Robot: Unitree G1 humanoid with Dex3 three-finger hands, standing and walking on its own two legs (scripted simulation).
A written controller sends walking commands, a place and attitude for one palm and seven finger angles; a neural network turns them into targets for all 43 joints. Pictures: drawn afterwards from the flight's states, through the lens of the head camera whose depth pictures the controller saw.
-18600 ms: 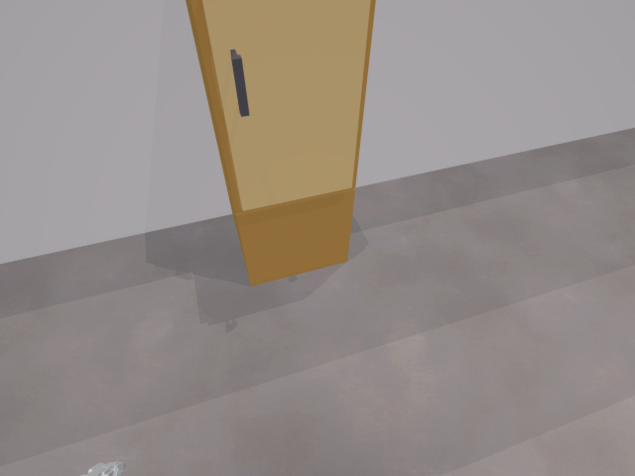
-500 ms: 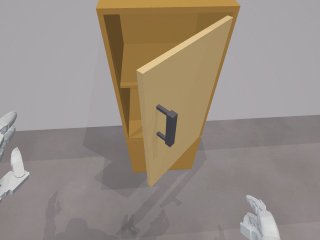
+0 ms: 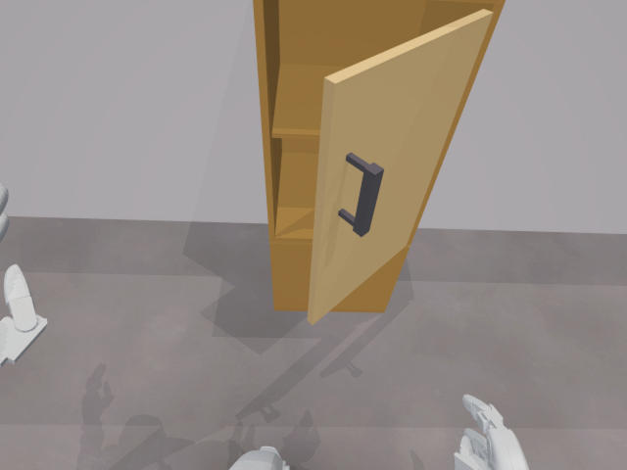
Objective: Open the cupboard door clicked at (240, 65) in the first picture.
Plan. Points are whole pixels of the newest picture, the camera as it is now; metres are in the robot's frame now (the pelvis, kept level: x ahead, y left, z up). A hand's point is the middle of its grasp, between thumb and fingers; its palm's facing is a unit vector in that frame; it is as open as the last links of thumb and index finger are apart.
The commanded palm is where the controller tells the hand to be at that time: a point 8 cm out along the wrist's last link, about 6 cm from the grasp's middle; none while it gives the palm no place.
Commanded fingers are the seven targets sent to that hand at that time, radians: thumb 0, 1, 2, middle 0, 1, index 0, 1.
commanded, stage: step back with the hand held close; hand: left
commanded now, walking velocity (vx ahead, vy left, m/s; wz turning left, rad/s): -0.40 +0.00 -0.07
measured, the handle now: (357, 195) +0.48 -0.02 +0.08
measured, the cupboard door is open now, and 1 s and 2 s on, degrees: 43 43 43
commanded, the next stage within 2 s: stop stepping back and stand still in 0.20 s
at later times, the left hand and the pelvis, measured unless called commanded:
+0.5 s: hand out of the picture +0.08 +0.24 +0.18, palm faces +0.29 -0.82 -0.50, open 7.4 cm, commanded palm +0.02 +0.29 +0.19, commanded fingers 0.00 0.90 0.90 -0.20 -0.30 -0.20 -0.30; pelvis -0.14 +0.00 +0.00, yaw -4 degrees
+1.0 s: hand out of the picture -0.01 +0.25 +0.20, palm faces +0.39 -0.80 -0.46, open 7.4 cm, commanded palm -0.05 +0.29 +0.19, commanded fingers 0.00 0.90 0.90 -0.20 -0.30 -0.20 -0.30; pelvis -0.22 +0.00 +0.02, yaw -5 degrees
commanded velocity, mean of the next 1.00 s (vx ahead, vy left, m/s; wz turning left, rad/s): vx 0.06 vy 0.03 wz -0.02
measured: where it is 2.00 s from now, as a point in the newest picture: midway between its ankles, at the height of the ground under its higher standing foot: outside the picture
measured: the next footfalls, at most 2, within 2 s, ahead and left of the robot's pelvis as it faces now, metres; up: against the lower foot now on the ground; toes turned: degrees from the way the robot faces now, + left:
left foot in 0.08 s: +0.09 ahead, +0.09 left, +0.00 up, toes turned -1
right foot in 0.46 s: -0.15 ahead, -0.07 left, +0.00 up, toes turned -7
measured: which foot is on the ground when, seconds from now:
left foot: up 0.00-0.06, down 0.08-0.46, up 0.48-0.60, down 0.62-0.86, up 0.88-1.00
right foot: down 0.00-0.10, up 0.12-0.44, down 0.46-1.00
